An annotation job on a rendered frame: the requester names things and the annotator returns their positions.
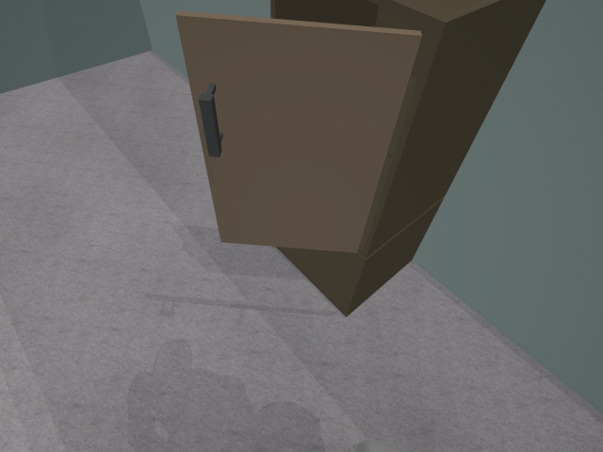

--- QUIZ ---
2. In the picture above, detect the cupboard door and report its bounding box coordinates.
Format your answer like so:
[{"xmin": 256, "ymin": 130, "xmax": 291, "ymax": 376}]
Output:
[{"xmin": 176, "ymin": 10, "xmax": 422, "ymax": 253}]

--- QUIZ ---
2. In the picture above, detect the handle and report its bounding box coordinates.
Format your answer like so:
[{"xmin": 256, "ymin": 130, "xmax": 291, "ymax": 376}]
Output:
[{"xmin": 199, "ymin": 83, "xmax": 223, "ymax": 157}]

